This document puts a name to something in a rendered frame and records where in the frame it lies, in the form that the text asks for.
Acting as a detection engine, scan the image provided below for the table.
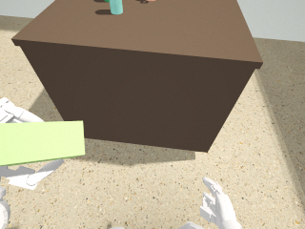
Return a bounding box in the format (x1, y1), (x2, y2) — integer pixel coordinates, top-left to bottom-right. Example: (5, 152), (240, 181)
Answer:
(11, 0), (264, 153)

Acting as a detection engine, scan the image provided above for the robot right forearm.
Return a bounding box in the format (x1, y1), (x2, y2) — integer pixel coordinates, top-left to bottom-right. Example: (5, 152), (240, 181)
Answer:
(219, 219), (243, 229)

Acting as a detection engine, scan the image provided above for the robot left forearm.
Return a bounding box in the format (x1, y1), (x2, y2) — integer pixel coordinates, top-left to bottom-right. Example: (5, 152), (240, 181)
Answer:
(0, 186), (10, 229)

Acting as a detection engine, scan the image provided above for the right robot hand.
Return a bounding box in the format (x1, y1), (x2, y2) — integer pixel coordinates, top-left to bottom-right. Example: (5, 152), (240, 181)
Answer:
(200, 177), (237, 229)

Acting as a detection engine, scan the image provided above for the sponge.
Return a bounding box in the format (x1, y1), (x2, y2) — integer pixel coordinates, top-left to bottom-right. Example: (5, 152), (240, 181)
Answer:
(0, 120), (85, 166)

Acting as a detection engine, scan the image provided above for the left robot hand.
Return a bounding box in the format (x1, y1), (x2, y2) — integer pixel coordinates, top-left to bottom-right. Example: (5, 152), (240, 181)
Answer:
(0, 97), (65, 190)

